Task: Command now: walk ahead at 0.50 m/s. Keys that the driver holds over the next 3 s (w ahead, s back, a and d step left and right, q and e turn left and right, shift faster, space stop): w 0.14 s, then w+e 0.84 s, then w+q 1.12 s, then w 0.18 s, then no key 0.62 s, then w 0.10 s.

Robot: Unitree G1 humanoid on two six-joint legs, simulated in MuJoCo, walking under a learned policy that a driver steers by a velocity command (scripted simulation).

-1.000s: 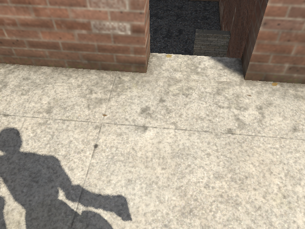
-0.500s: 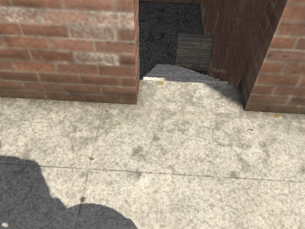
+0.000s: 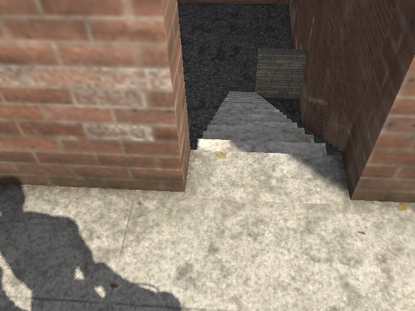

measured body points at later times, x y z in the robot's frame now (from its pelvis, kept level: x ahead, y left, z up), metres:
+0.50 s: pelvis +0.27 +0.05 +0.00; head +0.31 +0.06 +0.44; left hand +0.30 +0.30 -0.16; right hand +0.37 -0.22 -0.12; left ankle +0.33 +0.12 -0.74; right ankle +0.15 -0.06 -0.66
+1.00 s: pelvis +0.51 -0.05 -0.02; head +0.54 -0.07 +0.43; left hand +0.74 +0.13 -0.14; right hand +0.42 -0.29 -0.16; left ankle +0.44 +0.13 -0.65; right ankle +0.54 -0.11 -0.74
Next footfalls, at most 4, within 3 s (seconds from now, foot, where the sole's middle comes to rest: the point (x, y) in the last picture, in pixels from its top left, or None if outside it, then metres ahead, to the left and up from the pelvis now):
0.36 left None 0.38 0.12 -0.78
0.90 right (264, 286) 0.57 -0.13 -0.78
1.46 left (252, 196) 0.93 -0.12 -0.78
2.26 right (287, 161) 1.26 -0.32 -0.98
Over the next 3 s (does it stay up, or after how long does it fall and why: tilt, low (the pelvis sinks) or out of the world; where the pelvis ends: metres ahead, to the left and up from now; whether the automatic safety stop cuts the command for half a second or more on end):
stays up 1.43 -0.21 -0.39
